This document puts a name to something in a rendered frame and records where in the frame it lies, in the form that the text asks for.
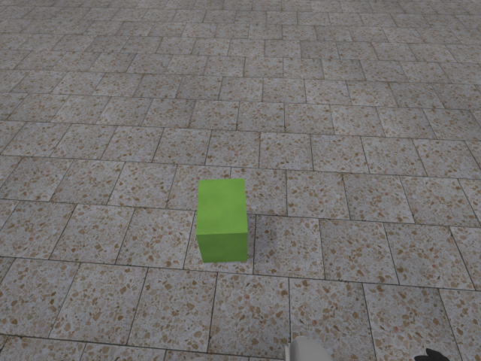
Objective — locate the right robot thigh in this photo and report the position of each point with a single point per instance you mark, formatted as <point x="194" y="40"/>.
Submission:
<point x="303" y="349"/>

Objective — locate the carton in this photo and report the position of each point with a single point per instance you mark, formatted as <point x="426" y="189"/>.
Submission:
<point x="221" y="227"/>

